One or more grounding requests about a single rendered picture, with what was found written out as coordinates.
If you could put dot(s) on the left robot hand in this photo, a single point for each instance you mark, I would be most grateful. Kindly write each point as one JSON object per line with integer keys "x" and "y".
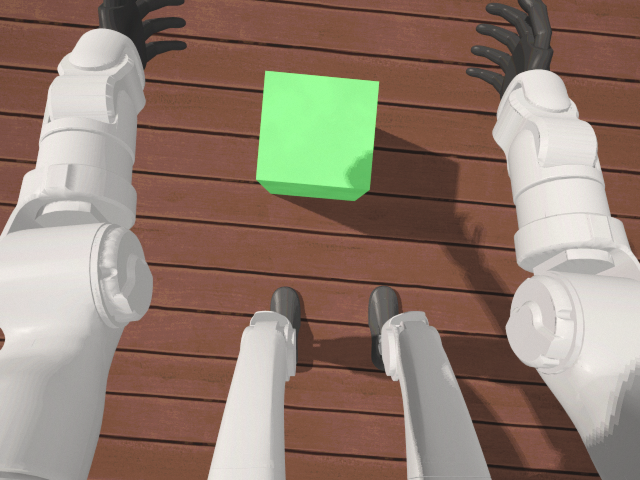
{"x": 125, "y": 16}

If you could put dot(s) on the left robot upper arm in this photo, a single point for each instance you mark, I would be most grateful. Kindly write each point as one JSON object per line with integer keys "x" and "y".
{"x": 66, "y": 294}

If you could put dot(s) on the left robot forearm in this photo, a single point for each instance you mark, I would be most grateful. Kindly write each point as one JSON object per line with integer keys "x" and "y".
{"x": 87, "y": 144}

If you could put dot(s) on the left robot shin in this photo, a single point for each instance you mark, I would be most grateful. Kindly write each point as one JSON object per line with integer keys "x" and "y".
{"x": 265, "y": 316}

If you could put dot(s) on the carton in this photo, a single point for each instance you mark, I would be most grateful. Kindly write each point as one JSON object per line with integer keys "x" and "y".
{"x": 317, "y": 135}

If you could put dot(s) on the right robot upper arm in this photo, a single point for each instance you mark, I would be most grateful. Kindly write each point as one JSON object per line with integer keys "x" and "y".
{"x": 582, "y": 334}

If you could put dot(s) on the right robot hand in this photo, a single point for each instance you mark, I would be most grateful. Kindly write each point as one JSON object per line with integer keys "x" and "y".
{"x": 530, "y": 50}

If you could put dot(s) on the robot left foot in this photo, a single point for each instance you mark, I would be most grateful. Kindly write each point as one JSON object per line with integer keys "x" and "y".
{"x": 285, "y": 301}

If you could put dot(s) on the right robot forearm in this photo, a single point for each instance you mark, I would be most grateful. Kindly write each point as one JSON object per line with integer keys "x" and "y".
{"x": 557, "y": 184}

